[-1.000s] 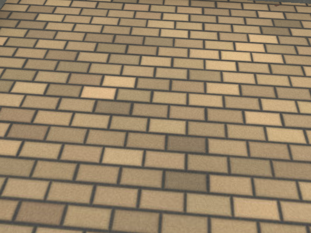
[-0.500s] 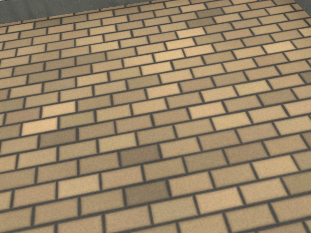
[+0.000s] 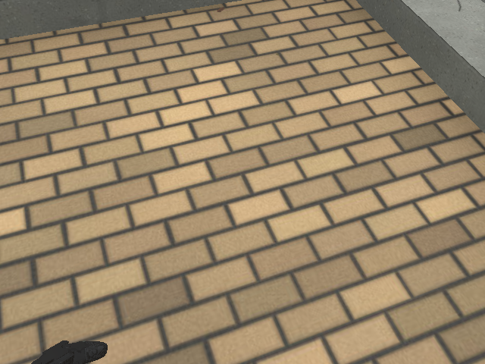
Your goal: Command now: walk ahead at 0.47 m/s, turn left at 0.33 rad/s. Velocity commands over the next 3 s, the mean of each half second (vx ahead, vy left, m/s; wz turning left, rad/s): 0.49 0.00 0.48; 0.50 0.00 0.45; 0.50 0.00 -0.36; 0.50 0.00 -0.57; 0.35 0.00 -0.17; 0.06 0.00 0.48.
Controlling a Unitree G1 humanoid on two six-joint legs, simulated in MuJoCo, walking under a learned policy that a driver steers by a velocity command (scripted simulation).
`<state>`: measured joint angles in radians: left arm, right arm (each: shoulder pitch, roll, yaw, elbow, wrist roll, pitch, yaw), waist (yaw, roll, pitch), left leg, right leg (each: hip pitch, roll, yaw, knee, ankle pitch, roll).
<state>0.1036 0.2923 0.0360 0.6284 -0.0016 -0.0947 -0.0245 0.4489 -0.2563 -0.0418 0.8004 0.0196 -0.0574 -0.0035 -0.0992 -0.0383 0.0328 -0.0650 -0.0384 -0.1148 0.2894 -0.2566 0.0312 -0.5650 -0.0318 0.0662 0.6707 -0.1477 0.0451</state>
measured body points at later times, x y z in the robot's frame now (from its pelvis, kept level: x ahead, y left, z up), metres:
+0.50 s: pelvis +0.26 -0.02 -0.01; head +0.29 +0.00 +0.44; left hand +0.20 +0.27 -0.13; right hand +0.53 -0.19 -0.09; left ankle +0.38 +0.17 -0.70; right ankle +0.19 -0.14 -0.75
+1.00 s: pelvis +0.51 +0.12 +0.00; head +0.53 +0.15 +0.45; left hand +0.56 +0.44 -0.10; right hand +0.72 -0.09 -0.10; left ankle +0.42 +0.16 -0.75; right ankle +0.77 +0.07 -0.69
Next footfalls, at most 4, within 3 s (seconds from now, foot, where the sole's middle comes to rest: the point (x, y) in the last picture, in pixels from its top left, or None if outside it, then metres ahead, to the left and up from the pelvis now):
0.12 right None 0.23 -0.14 -0.78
0.62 left None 0.46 0.18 -0.78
1.16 right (171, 249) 0.82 0.14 -0.78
1.66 left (88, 201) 1.03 0.41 -0.78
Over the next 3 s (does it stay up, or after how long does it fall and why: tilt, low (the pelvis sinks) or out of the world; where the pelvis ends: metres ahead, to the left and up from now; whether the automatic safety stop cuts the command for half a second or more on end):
stays up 1.38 0.24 -0.01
